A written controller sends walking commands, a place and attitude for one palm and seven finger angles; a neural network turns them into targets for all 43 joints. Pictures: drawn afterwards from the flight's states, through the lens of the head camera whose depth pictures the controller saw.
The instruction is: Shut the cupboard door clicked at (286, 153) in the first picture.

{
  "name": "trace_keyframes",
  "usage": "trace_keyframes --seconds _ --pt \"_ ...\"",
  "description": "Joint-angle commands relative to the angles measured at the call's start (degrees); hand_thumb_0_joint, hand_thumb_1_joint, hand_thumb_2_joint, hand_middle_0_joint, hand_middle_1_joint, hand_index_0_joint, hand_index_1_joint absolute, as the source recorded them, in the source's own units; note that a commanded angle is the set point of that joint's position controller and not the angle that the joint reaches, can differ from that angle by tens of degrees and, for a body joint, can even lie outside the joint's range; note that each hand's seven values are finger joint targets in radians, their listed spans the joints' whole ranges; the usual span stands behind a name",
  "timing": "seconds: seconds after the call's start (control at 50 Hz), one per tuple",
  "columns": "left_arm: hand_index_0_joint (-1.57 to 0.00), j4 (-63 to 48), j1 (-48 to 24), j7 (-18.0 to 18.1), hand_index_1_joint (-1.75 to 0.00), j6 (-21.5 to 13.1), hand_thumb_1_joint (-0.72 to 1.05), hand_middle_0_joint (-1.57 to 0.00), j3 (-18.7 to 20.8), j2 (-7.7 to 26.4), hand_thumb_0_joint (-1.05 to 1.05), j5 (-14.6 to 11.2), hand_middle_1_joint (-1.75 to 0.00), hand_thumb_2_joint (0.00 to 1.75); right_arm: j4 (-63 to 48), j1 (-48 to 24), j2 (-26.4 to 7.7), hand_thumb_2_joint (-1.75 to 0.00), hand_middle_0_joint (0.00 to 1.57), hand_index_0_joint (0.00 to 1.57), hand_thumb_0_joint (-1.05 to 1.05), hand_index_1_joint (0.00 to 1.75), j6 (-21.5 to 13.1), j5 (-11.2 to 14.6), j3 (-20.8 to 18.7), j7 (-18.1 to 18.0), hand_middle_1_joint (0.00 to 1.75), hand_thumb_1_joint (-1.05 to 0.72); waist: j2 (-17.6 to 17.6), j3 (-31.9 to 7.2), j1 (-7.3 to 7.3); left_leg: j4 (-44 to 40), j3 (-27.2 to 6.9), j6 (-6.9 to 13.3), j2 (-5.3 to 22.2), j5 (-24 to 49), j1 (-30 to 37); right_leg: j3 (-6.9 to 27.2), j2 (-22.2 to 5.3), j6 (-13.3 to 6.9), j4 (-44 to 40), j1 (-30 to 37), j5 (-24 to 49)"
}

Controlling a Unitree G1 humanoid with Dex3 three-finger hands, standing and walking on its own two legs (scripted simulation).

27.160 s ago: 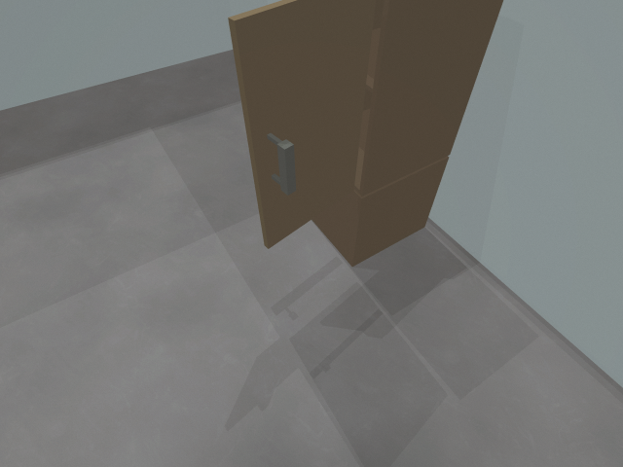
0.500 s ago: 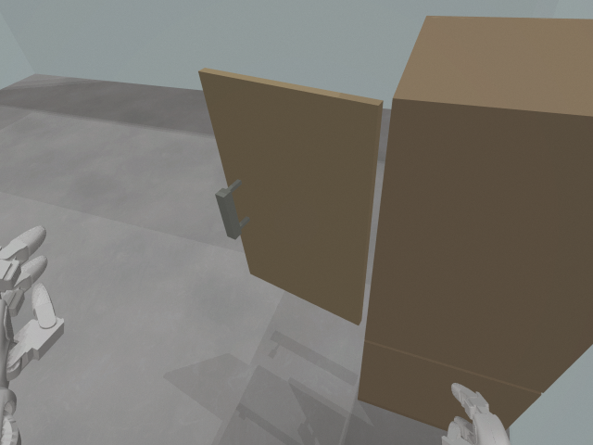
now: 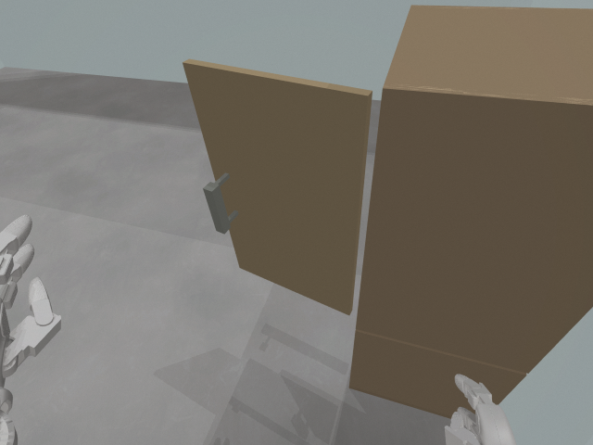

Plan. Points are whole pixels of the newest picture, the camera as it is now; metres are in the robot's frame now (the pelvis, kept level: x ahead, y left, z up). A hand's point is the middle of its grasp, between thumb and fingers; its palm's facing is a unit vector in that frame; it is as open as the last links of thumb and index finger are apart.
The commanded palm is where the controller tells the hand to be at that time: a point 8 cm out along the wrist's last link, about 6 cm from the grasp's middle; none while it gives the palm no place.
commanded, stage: step back with the hand held close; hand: left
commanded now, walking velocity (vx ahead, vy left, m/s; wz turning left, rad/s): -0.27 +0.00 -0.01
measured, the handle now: (223, 202) +0.62 +0.23 -0.05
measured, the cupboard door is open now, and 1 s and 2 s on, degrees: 79 79 79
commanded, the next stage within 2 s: stop stepping back and stand still in 1.32 s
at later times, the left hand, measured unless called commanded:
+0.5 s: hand out of the picture +0.13 +0.30 +0.16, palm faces +0.44 -0.76 -0.48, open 7.4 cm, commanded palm +0.07 +0.33 +0.17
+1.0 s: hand out of the picture +0.06 +0.29 +0.16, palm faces +0.49 -0.73 -0.47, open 7.4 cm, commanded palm +0.01 +0.32 +0.17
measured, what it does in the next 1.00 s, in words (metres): shifts its weight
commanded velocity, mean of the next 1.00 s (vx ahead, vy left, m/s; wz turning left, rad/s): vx -0.32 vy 0.00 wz -0.01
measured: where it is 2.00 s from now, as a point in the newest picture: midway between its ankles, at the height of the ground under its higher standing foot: outside the picture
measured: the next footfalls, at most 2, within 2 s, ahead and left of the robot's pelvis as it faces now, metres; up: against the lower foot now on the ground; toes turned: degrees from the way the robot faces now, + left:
right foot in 1.30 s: -0.20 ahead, -0.10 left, +0.00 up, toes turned +2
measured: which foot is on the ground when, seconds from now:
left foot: down 0.00-1.00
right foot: down 0.00-1.00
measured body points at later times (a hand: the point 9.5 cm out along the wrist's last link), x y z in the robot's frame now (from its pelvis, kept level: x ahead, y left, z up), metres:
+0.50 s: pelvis -0.07 +0.03 -0.01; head -0.06 +0.03 +0.44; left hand +0.10 +0.34 +0.18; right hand +0.11 -0.21 -0.09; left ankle +0.00 +0.13 -0.74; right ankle -0.04 -0.12 -0.74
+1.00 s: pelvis -0.12 +0.02 -0.02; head -0.11 +0.03 +0.43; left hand +0.03 +0.33 +0.19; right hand +0.05 -0.22 -0.10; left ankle -0.02 +0.13 -0.73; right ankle -0.04 -0.11 -0.74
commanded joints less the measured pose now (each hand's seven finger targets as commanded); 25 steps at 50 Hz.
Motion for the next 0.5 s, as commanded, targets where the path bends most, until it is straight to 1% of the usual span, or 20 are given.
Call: trace_keyframes --seconds 0.0,0.02,0.04,0.1,0.12,0.14,0.16,0.2,0.22,0.24,0.26,0.28,0.3,0.32,0.34,0.38,0.4,0.42,0.44,0.48 --pt "-0.20 -13.1 -1.6 1.2 -0.30 -4.3 0.90 -0.20 7.7 13.3 0.00 -0.4 -0.30 0.90 -10.6 -6.5 -5.8 -0.90 0.20 0.20 0.00 0.30 -0.8 0.0 -2.7 -0.8 0.30 -0.90 -3.1 -6.1 -1.57 -0.9 0.4 2.7 0.1 19.5 5.2 2.7 -4.8 0.2 -1.4 -3.5 27.4" --pt "-0.20 -13.4 -1.0 1.3 -0.30 -4.3 0.90 -0.20 8.9 14.7 0.00 -0.5 -0.30 0.90 -10.9 -6.9 -5.9 -0.90 0.20 0.20 0.00 0.30 -0.5 0.0 -2.7 -1.0 0.30 -0.90 -2.9 -6.7 -1.39 -1.1 0.1 2.7 0.4 22.1 5.5 2.3 -4.3 0.4 -0.8 -3.3 28.2" --pt "-0.20 -13.3 0.0 1.4 -0.30 -4.1 0.90 -0.20 8.6 14.1 0.00 -0.7 -0.30 0.90 -11.4 -6.6 -5.7 -0.90 0.20 0.20 0.00 0.30 0.1 0.1 -2.5 -1.1 0.30 -0.90 -3.1 -7.3 -1.47 -1.4 -0.2 2.7 0.8 24.3 5.5 2.0 -3.9 0.5 0.1 -2.7 28.8" --pt "-0.20 -14.7 1.0 1.8 -0.30 -3.8 0.90 -0.20 9.6 15.0 0.00 -0.9 -0.30 0.90 -12.7 -6.3 -5.9 -0.90 0.20 0.20 0.00 0.30 1.4 0.2 -2.8 -1.3 0.30 -0.90 -3.6 -8.4 -1.36 -2.1 -0.5 2.6 1.4 26.3 4.5 1.6 -2.7 0.7 1.5 -1.7 28.5" --pt "-0.20 -15.5 1.4 1.9 -0.30 -3.8 0.90 -0.20 10.7 16.2 0.00 -0.9 -0.30 0.90 -12.9 -6.5 -6.3 -0.90 0.20 0.20 0.00 0.30 1.6 0.1 -2.9 -1.4 0.30 -0.90 -2.5 -9.1 -1.15 -2.3 -0.7 2.5 1.4 26.8 4.1 1.6 -2.6 0.7 2.0 -1.0 28.9" --pt "-0.20 -15.3 2.5 1.9 -0.30 -3.7 0.90 -0.20 9.9 15.1 0.00 -1.0 -0.30 0.90 -13.3 -6.1 -5.8 -0.90 0.20 0.20 0.00 0.30 1.8 0.2 -2.7 -1.4 0.30 -0.90 -3.0 -9.2 -1.25 -2.7 -0.8 2.5 1.7 26.6 3.4 1.5 -2.5 0.7 2.6 -0.7 28.3" --pt "-0.20 -16.2 2.5 2.0 -0.30 -3.7 0.90 -0.20 9.7 14.9 0.00 -1.0 -0.30 0.90 -13.6 -6.1 -6.1 -0.90 0.20 0.20 0.00 0.30 2.0 0.3 -2.8 -1.3 0.30 -0.90 -2.2 -9.2 -1.30 -3.1 -1.0 2.5 1.9 25.9 2.5 1.5 -2.2 0.8 3.2 -0.4 27.4" --pt "-0.20 -16.3 3.2 2.2 -0.30 -3.8 0.90 -0.20 9.9 15.0 0.00 -1.0 -0.30 0.90 -13.8 -5.8 -6.2 -0.90 0.20 0.20 0.00 0.30 2.0 0.3 -2.8 -1.4 0.30 -0.90 -1.8 -8.5 -1.32 -4.2 -1.5 2.8 2.3 22.0 0.3 1.7 -1.8 1.0 3.3 -0.5 23.9" --pt "-0.20 -16.9 3.4 2.3 -0.30 -3.9 0.90 -0.20 10.9 16.0 0.00 -0.9 -0.30 0.90 -13.8 -5.9 -6.7 -0.90 0.20 0.20 0.00 0.30 1.8 0.1 -2.9 -1.4 0.30 -0.90 -0.3 -8.5 -1.09 -4.7 -2.0 2.9 2.4 20.0 -1.1 1.8 -1.6 0.9 3.6 0.1 22.9" --pt "-0.20 -17.0 3.8 2.3 -0.30 -4.0 0.90 -0.20 9.8 14.7 0.00 -1.0 -0.30 0.90 -14.0 -5.6 -6.2 -0.90 0.20 0.20 0.00 0.30 1.7 0.3 -2.7 -1.3 0.30 -0.90 -0.2 -7.7 -1.37 -5.4 -2.2 2.9 2.7 17.7 -2.4 1.7 -1.4 0.9 4.0 0.1 21.1" --pt "-0.20 -17.4 3.3 2.4 -0.30 -4.3 0.90 -0.20 9.8 14.7 0.00 -0.9 -0.30 0.90 -14.0 -5.7 -6.4 -0.90 0.20 0.20 0.00 0.30 1.5 0.3 -2.7 -1.3 0.30 -0.90 0.2 -7.0 -1.40 -6.4 -2.6 3.1 3.0 13.9 -4.3 1.8 -1.1 1.1 4.2 0.2 18.7" --pt "-0.20 -17.0 3.6 2.6 -0.30 -4.5 0.90 -0.20 10.3 14.9 0.00 -0.8 -0.30 0.90 -14.0 -5.5 -6.5 -0.90 0.20 0.20 0.00 0.30 1.3 0.3 -2.6 -1.4 0.30 -0.90 0.3 -6.1 -1.35 -7.3 -3.2 3.5 3.2 9.6 -7.2 1.9 -0.9 1.2 4.6 1.1 17.0" --pt "-0.20 -17.0 3.0 2.7 -0.30 -4.8 0.90 -0.20 10.0 14.4 0.00 -0.7 -0.30 0.90 -14.0 -5.4 -6.5 -0.90 0.20 0.20 0.00 0.30 1.0 0.3 -2.6 -1.4 0.30 -0.90 0.0 -5.2 -1.50 -8.4 -3.8 3.8 3.4 4.3 -9.8 2.1 -0.7 1.2 4.9 1.7 14.8" --pt "-0.20 -17.4 2.4 2.8 -0.30 -5.2 0.90 -0.20 11.4 15.9 0.00 -0.3 -0.30 0.90 -13.9 -5.7 -7.1 -0.90 0.20 0.20 0.00 0.30 0.7 0.2 -2.8 -1.5 0.30 -0.90 1.1 -4.7 -1.43 -9.5 -4.5 4.3 3.7 -1.9 -12.7 2.4 -0.4 1.2 5.2 2.9 13.1" --pt "-0.20 -16.9 2.8 2.9 -0.30 -5.6 0.90 -0.20 10.4 14.1 0.00 -0.2 -0.30 0.90 -13.8 -5.3 -6.6 -0.90 0.20 0.20 0.00 0.30 0.3 0.3 -2.5 -1.5 0.30 -0.90 1.2 -3.9 -1.66 -10.5 -5.3 4.7 4.0 -6.7 -15.9 2.4 -0.3 1.1 6.1 4.2 11.9" --pt "-0.20 -17.0 1.4 3.0 -0.30 -6.4 0.90 -0.20 10.4 14.0 0.00 0.2 -0.30 0.90 -13.7 -5.1 -6.8 -0.90 0.20 0.20 0.00 0.30 -0.6 0.3 -2.5 -1.5 0.30 -0.90 2.0 -2.0 -1.78 -11.7 -6.2 5.3 4.4 -16.1 -21.3 2.8 0.0 1.2 6.8 5.1 8.2" --pt "-0.20 -16.9 1.0 3.1 -0.30 -6.8 0.90 -0.20 10.1 13.5 0.00 0.5 -0.30 0.90 -13.5 -4.8 -6.8 -0.90 0.20 0.20 0.00 0.30 -1.1 0.4 -2.6 -1.5 0.30 -0.90 2.2 -1.4 -1.88 -11.8 -6.7 5.5 4.6 -18.7 -22.8 3.0 0.3 1.2 7.0 5.0 6.9" --pt "-0.20 -17.3 0.7 3.2 -0.30 -7.3 0.90 -0.20 11.8 15.3 0.00 0.8 -0.30 0.90 -13.2 -4.8 -7.3 -0.90 0.20 0.20 0.00 0.30 -1.6 0.1 -2.8 -1.6 0.30 -0.90 1.9 -1.9 -1.70 -11.8 -7.2 5.8 4.7 -20.1 -24.1 3.3 0.5 1.2 7.2 5.8 6.0" --pt "-0.20 -17.2 1.0 3.2 -0.30 -7.6 0.90 -0.20 10.3 13.4 0.00 0.8 -0.30 0.90 -13.0 -4.1 -6.6 -0.90 0.20 0.20 0.00 0.30 -2.0 0.1 -2.6 -1.5 0.30 -0.90 1.0 -2.0 -1.94 -11.0 -7.0 5.5 4.4 -20.1 -24.1 3.3 0.1 1.0 7.1 5.1 5.0" --pt "-0.20 -18.3 -0.5 3.3 -0.30 -8.1 0.90 -0.20 9.7 13.2 0.00 0.9 -0.30 0.90 -12.5 -3.8 -6.7 -0.90 0.20 0.20 0.00 0.30 -3.0 0.0 -2.7 -1.3 0.30 -0.90 -0.1 -1.9 -2.11 -8.5 -6.2 5.1 3.7 -20.6 -22.1 4.9 -0.6 0.5 4.8 1.2 0.5"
